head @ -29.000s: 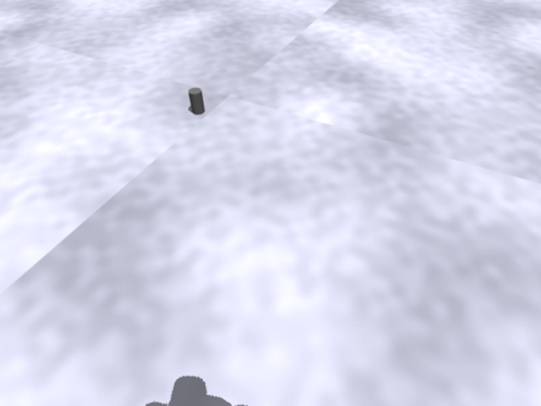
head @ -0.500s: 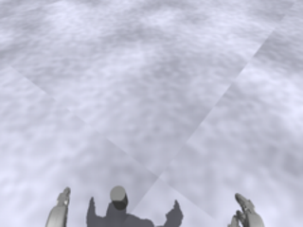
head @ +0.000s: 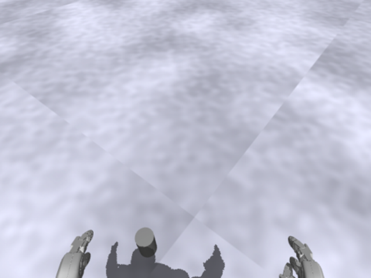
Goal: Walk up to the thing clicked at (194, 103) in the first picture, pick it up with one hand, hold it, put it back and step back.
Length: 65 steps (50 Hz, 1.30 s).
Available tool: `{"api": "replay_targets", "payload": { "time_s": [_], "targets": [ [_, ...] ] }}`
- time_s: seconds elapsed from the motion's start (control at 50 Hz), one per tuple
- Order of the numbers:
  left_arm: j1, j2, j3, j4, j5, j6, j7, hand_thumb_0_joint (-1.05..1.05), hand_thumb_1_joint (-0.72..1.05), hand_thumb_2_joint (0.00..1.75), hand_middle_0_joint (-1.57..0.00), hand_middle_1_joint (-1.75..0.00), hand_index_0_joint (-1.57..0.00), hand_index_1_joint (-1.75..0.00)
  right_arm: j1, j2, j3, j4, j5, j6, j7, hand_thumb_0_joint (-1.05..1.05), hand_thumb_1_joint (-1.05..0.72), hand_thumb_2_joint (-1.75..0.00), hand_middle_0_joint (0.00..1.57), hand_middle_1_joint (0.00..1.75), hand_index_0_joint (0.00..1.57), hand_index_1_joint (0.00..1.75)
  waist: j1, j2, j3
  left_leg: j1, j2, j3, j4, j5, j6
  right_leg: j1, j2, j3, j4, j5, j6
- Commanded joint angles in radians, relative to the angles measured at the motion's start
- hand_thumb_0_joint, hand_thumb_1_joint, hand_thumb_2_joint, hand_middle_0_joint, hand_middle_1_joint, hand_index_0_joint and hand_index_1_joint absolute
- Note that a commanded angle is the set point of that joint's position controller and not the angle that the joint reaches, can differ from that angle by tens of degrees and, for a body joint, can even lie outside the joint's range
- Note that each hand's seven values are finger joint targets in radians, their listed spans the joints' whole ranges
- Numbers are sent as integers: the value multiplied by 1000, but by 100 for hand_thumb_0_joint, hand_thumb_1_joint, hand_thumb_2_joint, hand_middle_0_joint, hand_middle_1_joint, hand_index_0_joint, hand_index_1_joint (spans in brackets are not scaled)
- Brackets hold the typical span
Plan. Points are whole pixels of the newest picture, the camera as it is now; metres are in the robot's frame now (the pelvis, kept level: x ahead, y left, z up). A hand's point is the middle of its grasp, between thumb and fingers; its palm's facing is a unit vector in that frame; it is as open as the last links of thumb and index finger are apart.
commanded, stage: stand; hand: left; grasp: from the side
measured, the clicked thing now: (146, 242) +0.43 +0.19 -0.65
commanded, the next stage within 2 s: none
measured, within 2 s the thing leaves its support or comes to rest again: neither
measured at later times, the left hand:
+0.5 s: hand out of the picture +0.07 +0.26 -0.12, palm faces +0.00 -0.93 -0.36, open 7.5 cm
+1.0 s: hand out of the picture +0.03 +0.26 -0.10, palm faces +0.01 -0.93 -0.36, open 7.4 cm
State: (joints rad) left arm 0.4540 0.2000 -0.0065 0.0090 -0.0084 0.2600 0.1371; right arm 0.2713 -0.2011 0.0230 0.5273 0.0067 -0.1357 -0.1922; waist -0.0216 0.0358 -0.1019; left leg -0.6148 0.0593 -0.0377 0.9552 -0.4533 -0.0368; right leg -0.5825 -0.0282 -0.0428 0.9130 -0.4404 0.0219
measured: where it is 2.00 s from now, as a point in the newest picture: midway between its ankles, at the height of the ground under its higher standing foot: outside the picture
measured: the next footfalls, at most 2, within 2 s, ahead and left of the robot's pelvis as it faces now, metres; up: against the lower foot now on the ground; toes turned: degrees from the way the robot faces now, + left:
none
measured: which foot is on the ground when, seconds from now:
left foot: down 0.00-1.00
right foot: down 0.00-1.00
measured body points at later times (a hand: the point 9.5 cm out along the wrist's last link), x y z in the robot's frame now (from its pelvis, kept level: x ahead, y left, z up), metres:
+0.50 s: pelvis -0.01 +0.01 +0.03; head +0.00 +0.01 +0.48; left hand +0.07 +0.30 -0.09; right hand +0.08 -0.29 -0.09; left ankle +0.02 +0.14 -0.69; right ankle +0.01 -0.14 -0.69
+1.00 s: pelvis -0.01 +0.01 +0.05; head -0.01 +0.00 +0.50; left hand +0.03 +0.31 -0.08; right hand +0.06 -0.28 -0.09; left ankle +0.02 +0.14 -0.69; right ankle +0.01 -0.14 -0.69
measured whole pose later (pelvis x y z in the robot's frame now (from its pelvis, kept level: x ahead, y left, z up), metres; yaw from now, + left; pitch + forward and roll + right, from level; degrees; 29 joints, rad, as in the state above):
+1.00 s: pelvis -0.01 +0.01 +0.05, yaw +2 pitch -4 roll +0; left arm 0.17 0.33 0.01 1.12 0.03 -0.01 0.01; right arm 0.15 -0.32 -0.02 1.10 -0.02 0.01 0.00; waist 0.01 0.02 0.06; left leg -0.18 0.02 -0.03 0.43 -0.19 -0.02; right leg -0.15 -0.06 -0.06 0.42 -0.20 0.04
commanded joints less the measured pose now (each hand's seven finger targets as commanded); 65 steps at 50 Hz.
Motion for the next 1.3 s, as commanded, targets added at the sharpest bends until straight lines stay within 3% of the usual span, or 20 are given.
{"api": "replay_targets", "payload": {
  "time_s": [0.0,0.04,0.06,0.08,0.1,0.12,0.16,0.22,0.26,0.32,0.42,0.5,0.58,0.6,0.7,0.98,1.1,1.28],
  "targets": [
    [-9,92,48,-171,9,-49,10,0,48,90,-20,-30,-20,-30,-66,-113,-44,-163,-7,-54,-5,0,-90,-90,20,30,20,30,2,-11,-70,57,-44,43,-166,151,34,46,41,-32,-162,134,-22],
    [-12,81,43,-158,9,-50,8,0,64,90,-20,-30,-20,-30,-70,-113,-46,-164,-8,-54,-5,0,-90,-90,20,30,20,30,1,-13,-74,58,-44,45,-167,146,34,42,43,-30,-160,132,-22],
    [-42,107,64,-206,8,-55,10,0,72,90,-20,-30,-20,-30,-70,-113,-47,-167,-6,-54,-7,0,-90,-90,20,30,20,30,4,1,-89,68,-43,46,-166,155,33,51,41,-29,-164,140,-23],
    [-198,240,101,145,105,-167,-38,0,80,90,-20,-30,-20,-30,-107,-276,-90,51,-115,15,53,0,-90,-90,20,30,20,30,28,-75,58,82,-15,-26,-211,286,64,182,-38,35,-179,163,-69],
    [-145,250,109,264,114,-210,-65,0,88,90,-20,-30,-20,-30,-103,-265,-99,91,-128,44,93,0,-90,-90,20,30,20,30,43,-130,-9,125,-21,13,-172,258,89,203,-68,91,-215,199,-89],
    [-163,268,108,299,117,-239,-77,0,90,90,-20,-30,-20,-30,-100,-250,-100,101,-117,57,110,0,-90,-90,20,30,20,30,23,-160,-14,145,-24,12,-172,237,94,192,-85,134,-230,206,-108],
    [-200,265,91,359,90,-268,-99,0,90,90,-20,-30,-20,-30,-98,-237,-92,115,-87,69,137,0,-90,-90,20,30,20,30,17,-79,5,194,-29,-1,-223,195,105,161,-79,133,-248,146,-102],
    [-209,262,85,463,63,-284,-112,0,90,90,-20,-30,-20,-30,-106,-257,-105,156,-58,73,172,0,-90,-90,20,30,20,30,40,-43,-3,223,-19,-21,-266,190,96,187,-71,101,-258,140,-85],
    [-217,270,84,534,55,-291,-111,0,90,90,-20,-30,-20,-30,-120,-265,-110,185,-59,77,177,0,-90,-90,20,30,20,30,44,-20,8,234,-10,-31,-300,201,97,212,-66,84,-265,174,-73],
    [-255,286,87,616,60,-297,-107,0,90,90,-20,-30,-20,-30,-122,-259,-107,222,-59,89,182,0,-90,-90,20,30,20,30,35,-39,49,226,-10,-39,-346,159,92,235,-72,89,-308,138,-68],
    [-241,288,80,737,50,-302,-103,0,90,90,-20,-30,-20,-30,-115,-279,-109,294,-52,94,178,0,-90,-90,20,30,20,30,44,-4,35,297,15,-70,-392,282,93,306,-73,69,-334,250,-60],
    [-252,303,74,822,43,-296,-101,0,90,90,-20,-30,-20,-30,-112,-298,-101,350,-45,105,174,0,-90,-90,20,30,20,30,35,-12,87,312,23,-79,-456,248,84,327,-79,74,-403,230,-57],
    [-272,315,68,891,42,-287,-105,0,90,90,-20,-30,-20,-30,-119,-306,-94,396,-41,117,175,0,-90,-90,20,30,20,30,27,-13,150,298,28,-96,-550,104,74,340,-80,81,-482,121,-50],
    [-272,309,65,908,40,-286,-106,0,90,90,-20,-30,-20,-30,-123,-311,-92,407,-42,118,176,0,-90,-90,20,30,20,30,31,3,144,307,36,-102,-566,97,76,359,-79,77,-488,138,-47],
    [-279,324,60,979,37,-291,-107,0,90,90,-20,-30,-20,-30,-124,-305,-84,453,-33,115,176,0,-90,-90,20,30,20,30,29,-21,131,356,37,-92,-598,188,64,416,-94,79,-530,205,-39],
    [-322,335,49,1068,35,-290,-112,0,90,90,-20,-30,-20,-30,-150,-308,-78,524,-28,123,181,0,-90,-90,20,30,20,30,29,-33,157,394,33,-74,-638,180,53,413,-101,79,-618,143,-24],
    [-333,341,53,1089,31,-292,-112,0,90,90,-20,-30,-20,-30,-158,-311,-73,536,-27,120,181,0,-90,-90,20,30,20,30,30,-34,118,428,43,-67,-638,265,56,453,-111,79,-621,230,-26],
    [-358,341,55,1103,29,-286,-116,0,90,90,-20,-30,-20,-30,-170,-326,-69,552,-26,119,177,0,-90,-90,20,30,20,30,32,-22,127,427,49,-65,-659,280,49,461,-108,75,-624,238,-26]
  ]
}}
